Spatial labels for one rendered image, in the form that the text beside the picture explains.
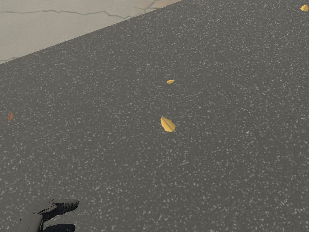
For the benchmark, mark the robot left hand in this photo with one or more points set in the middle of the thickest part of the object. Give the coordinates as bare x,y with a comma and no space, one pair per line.
50,208

